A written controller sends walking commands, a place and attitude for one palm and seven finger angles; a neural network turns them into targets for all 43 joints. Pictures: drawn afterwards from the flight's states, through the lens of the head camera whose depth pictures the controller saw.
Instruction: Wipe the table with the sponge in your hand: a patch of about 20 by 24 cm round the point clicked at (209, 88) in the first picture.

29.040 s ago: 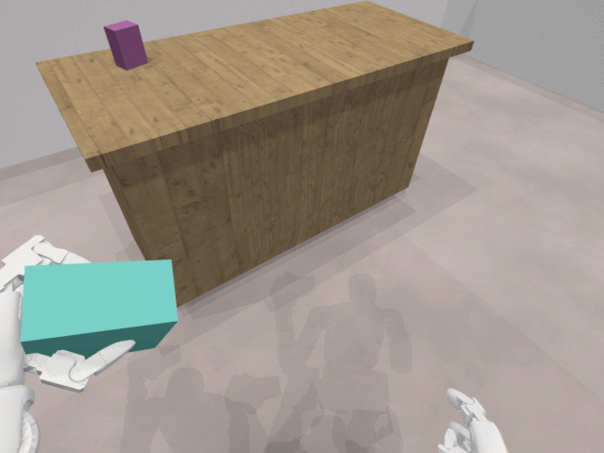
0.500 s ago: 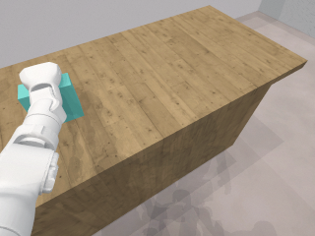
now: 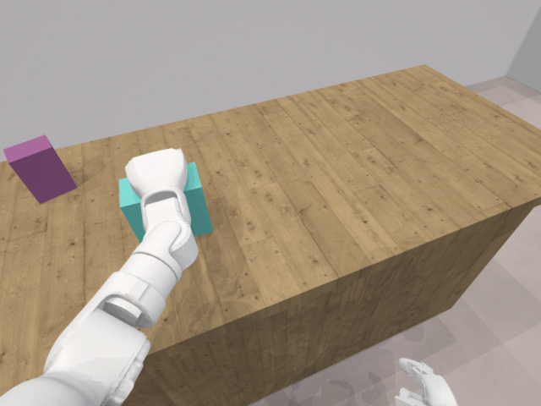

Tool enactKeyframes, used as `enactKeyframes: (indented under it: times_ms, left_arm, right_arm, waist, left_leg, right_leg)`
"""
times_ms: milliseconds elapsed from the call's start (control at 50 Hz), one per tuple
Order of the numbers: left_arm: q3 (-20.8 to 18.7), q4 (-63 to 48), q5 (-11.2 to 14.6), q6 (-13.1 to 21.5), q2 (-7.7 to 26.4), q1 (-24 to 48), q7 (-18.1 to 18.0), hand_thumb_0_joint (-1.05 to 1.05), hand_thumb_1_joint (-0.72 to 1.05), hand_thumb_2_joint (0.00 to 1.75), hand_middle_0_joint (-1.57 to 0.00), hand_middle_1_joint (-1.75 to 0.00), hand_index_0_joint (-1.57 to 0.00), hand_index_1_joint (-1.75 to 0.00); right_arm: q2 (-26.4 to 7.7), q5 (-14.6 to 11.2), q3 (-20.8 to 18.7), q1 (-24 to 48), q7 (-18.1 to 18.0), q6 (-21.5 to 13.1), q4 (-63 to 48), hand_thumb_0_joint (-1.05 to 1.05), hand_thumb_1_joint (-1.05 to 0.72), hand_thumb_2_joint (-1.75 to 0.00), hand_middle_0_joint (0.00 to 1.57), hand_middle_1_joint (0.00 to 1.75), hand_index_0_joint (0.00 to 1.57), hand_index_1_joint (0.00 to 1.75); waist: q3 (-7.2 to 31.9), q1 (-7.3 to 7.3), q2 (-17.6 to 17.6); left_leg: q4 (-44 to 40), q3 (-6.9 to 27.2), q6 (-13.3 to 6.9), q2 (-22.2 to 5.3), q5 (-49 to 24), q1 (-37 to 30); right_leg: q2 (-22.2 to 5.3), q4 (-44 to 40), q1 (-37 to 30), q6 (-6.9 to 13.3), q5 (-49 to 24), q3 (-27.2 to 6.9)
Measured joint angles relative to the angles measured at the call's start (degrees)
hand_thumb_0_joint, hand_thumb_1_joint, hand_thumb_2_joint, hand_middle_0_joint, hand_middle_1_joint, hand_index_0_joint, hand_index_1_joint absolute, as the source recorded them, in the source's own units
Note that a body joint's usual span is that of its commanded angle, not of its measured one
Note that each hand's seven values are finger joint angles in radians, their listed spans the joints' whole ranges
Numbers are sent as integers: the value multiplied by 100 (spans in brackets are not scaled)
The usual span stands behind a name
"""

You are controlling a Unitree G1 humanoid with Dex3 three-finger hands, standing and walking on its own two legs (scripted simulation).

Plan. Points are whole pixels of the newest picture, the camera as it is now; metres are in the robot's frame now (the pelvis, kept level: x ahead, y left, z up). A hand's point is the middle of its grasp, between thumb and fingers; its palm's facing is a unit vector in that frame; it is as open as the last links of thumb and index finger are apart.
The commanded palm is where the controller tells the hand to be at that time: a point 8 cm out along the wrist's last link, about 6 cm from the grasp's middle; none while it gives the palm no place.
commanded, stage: wipe back along the third lane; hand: left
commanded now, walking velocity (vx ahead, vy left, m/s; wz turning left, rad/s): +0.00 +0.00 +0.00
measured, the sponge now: (172, 214) +0.41 +0.22 +0.06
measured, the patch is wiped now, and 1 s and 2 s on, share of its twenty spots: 1.00 1.00 1.00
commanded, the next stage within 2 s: slide back across to the middle lane in 1.14 s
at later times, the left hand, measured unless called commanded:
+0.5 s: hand (179, 217) +0.36 +0.18 +0.10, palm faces +0.09 -0.04 -1.00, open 9.9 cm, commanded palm +0.31 +0.15 +0.13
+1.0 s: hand (194, 239) +0.32 +0.15 +0.10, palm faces +0.10 -0.05 -0.99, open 9.9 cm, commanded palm +0.27 +0.12 +0.13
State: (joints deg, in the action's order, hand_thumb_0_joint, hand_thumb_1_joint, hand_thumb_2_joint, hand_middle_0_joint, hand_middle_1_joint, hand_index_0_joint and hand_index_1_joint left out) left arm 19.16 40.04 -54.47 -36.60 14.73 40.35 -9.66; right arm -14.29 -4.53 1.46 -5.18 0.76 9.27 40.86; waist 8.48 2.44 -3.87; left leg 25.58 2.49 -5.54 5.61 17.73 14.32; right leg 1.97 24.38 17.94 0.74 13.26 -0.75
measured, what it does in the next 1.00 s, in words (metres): stands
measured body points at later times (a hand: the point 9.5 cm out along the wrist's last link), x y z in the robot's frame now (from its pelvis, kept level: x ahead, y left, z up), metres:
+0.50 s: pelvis +0.00 -0.01 +0.00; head -0.02 -0.04 +0.45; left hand +0.35 +0.18 +0.16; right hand +0.22 -0.21 -0.09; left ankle -0.06 +0.05 -0.74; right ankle -0.02 -0.12 -0.74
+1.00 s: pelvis -0.02 -0.04 +0.00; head -0.05 -0.08 +0.45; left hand +0.31 +0.14 +0.16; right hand +0.21 -0.26 -0.09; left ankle -0.06 +0.05 -0.74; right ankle -0.02 -0.12 -0.74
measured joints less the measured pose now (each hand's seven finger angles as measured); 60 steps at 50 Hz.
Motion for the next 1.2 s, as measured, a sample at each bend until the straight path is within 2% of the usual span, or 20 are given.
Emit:
enactKeyframes:
  times_ms: [80, 280, 560, 820, 1060, 1200]
  left_arm:
    - [185, -342, -37, -209, -89, -161, 186, 0, -46, 104, -71, -136, -73, -136]
    - [399, -1176, -151, -342, -100, -685, 334, 1, -45, 104, -70, -136, -72, -136]
    - [554, -1796, -158, -689, -105, -1142, 389, 1, -45, 104, -69, -137, -72, -136]
    - [364, -2157, -123, -667, 43, -1546, 355, 1, -44, 104, -69, -137, -71, -137]
    - [397, -2668, -138, -734, 65, -1977, 369, 2, -44, 104, -68, -138, -71, -137]
    - [303, -2868, -142, -662, 91, -2206, 364, 2, -44, 104, -68, -138, -71, -137]
  right_arm:
    - [9, -7, 52, 248, 38, 98, -122, 1, -91, -90, 20, 30, 20, 30]
    - [42, -29, 148, 464, 161, 213, -326, 1, -91, -90, 20, 30, 20, 30]
    - [5, -72, 183, 340, 263, 306, -248, 1, -91, -90, 20, 30, 20, 30]
    - [-75, -112, 156, 287, 237, 261, -299, 1, -91, -90, 20, 30, 20, 30]
    - [-112, -140, 128, 488, 248, 192, -361, 1, -91, -90, 20, 30, 19, 30]
    - [-65, -140, 173, 595, 248, 152, -396, 1, -91, -90, 20, 30, 19, 30]
  waist:
    - [-15, 76, -8]
    - [-33, 184, -8]
    - [-117, 168, -92]
    - [-211, 98, -93]
    - [-258, 149, -145]
    - [-253, 179, -154]
  left_leg:
    - [11, 40, -4, 9, 37, -110]
    - [142, 67, 26, -22, 141, -212]
    - [272, -4, 81, -61, 174, -295]
    - [224, -74, 218, -173, 106, -399]
    - [179, -59, 329, -251, 76, -513]
    - [186, -71, 388, -305, 91, -544]
  right_leg:
    - [-13, 27, -111, 13, 52, 53]
    - [10, 159, -215, 68, 146, 133]
    - [46, 345, -255, 93, 206, 105]
    - [158, 374, -294, 228, 130, 51]
    - [231, 376, -381, 335, 114, 73]
    - [287, 392, -397, 395, 118, 68]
